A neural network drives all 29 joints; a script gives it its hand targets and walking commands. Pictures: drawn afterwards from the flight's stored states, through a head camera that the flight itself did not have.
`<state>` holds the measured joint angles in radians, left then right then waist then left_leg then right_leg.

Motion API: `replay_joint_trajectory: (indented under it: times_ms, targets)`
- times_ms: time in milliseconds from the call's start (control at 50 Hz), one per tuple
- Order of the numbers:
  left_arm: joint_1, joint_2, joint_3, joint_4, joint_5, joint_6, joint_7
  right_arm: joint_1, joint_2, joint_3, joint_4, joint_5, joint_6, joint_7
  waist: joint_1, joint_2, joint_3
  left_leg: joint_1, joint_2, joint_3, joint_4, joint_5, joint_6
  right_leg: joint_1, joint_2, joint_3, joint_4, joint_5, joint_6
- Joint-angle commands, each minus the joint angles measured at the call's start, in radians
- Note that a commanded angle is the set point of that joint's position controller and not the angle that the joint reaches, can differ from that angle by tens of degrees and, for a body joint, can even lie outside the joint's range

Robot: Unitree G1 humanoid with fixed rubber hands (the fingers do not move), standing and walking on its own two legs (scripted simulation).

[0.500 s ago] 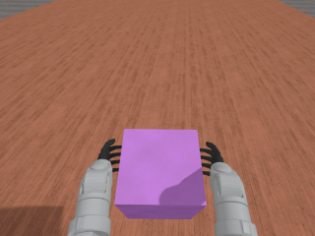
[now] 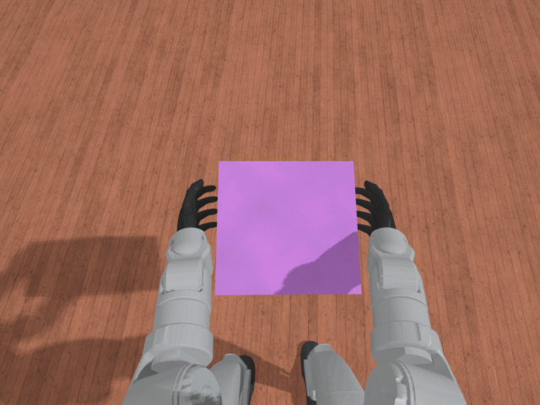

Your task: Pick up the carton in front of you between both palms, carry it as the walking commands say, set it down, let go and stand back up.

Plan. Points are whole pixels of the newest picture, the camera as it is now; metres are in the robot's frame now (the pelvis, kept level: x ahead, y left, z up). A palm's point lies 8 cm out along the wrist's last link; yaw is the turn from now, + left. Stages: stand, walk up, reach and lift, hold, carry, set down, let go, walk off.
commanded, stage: set down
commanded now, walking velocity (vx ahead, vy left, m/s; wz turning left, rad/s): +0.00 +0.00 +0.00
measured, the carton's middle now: (283, 233) +0.39 -0.02 -0.15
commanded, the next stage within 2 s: none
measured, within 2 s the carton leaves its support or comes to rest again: neither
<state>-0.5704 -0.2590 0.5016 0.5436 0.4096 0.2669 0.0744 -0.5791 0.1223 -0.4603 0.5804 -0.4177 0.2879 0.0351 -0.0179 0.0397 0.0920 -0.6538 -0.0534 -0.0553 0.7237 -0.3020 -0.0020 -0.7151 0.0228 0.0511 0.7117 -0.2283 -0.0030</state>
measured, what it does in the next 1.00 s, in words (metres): lowers itself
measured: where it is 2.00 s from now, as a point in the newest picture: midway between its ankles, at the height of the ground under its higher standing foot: (278, 398)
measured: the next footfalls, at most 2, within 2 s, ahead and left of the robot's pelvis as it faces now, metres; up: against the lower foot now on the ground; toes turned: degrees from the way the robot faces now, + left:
none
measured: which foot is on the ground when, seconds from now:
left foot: down 0.00-1.00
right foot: down 0.00-1.00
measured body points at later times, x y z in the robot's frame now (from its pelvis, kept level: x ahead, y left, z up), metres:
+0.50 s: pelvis -0.03 -0.01 -0.13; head +0.21 -0.04 +0.24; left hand +0.42 +0.11 -0.21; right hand +0.43 -0.19 -0.22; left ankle +0.02 +0.12 -0.71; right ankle +0.06 -0.12 -0.71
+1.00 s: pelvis -0.06 -0.02 -0.26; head +0.25 -0.06 +0.06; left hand +0.45 +0.10 -0.37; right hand +0.47 -0.20 -0.38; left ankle +0.02 +0.12 -0.71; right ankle +0.06 -0.12 -0.71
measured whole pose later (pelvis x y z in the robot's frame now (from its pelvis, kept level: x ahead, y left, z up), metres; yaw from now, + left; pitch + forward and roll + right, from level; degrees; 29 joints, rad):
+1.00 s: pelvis -0.06 -0.02 -0.26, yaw +5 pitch +46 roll +5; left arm -1.10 -0.11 0.52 0.66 0.18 0.25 0.21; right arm -1.18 -0.15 -0.35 0.81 -0.22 0.30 -0.05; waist -0.04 0.06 -0.05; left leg -2.02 -0.15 -0.05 1.77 -0.56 -0.08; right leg -2.11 0.10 0.08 1.77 -0.45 0.01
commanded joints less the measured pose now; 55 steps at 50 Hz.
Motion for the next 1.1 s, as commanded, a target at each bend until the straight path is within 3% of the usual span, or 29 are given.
replay_joint_trajectory:
  times_ms: [0,80,140,260,340,700,1080]
  targets:
    - [-0.444,-0.807,-0.516,0.067,-0.167,-0.125,-0.191,-0.489,0.749,0.504,0.040,0.170,-0.134,0.218,-0.002,-0.045,-0.738,-0.009,-0.079,-0.014,0.039,0.372,-0.033,0.290,0.085,0.000,0.113,0.427,-0.015]
    - [-0.522,-0.834,-0.676,-0.025,-0.245,-0.164,-0.173,-0.554,0.772,0.627,-0.032,0.231,-0.171,0.217,-0.025,-0.063,-1.067,-0.099,-0.093,-0.003,0.172,0.452,-0.052,0.250,0.091,-0.003,0.246,0.545,-0.006]
    - [-0.575,-0.827,-0.722,-0.054,-0.268,-0.146,-0.170,-0.581,0.784,0.659,-0.039,0.251,-0.150,0.220,-0.034,-0.066,-1.149,-0.200,-0.105,0.011,0.237,0.390,-0.056,0.165,0.096,-0.012,0.304,0.488,0.003]
    - [-0.672,-0.828,-0.648,0.010,-0.245,-0.049,-0.206,-0.645,0.807,0.591,0.070,0.223,-0.053,0.252,-0.032,-0.048,-1.028,-0.441,-0.120,0.051,0.321,0.077,-0.048,-0.090,0.104,-0.039,0.366,0.157,0.005]
    - [-0.743,-0.824,-0.579,0.066,-0.235,-0.008,-0.225,-0.709,0.813,0.533,0.129,0.208,-0.010,0.263,-0.027,-0.048,-0.991,-0.581,-0.126,0.069,0.386,-0.026,-0.043,-0.184,0.106,-0.043,0.421,0.061,0.002]
    - [-1.020,-0.745,-0.539,0.120,-0.311,-0.024,-0.175,-0.974,0.735,0.551,0.157,0.294,-0.016,0.191,-0.035,-0.110,-1.247,-0.953,-0.164,0.125,0.751,-0.039,-0.054,-0.364,0.116,-0.052,0.740,0.107,0.038]
    - [-1.292,-0.620,-0.479,0.167,-0.353,-0.042,-0.112,-1.229,0.554,0.507,0.236,0.345,-0.034,0.189,-0.070,-0.080,-1.207,-1.089,-0.164,0.152,1.009,-0.090,-0.058,-0.626,0.098,-0.089,0.996,0.053,0.031]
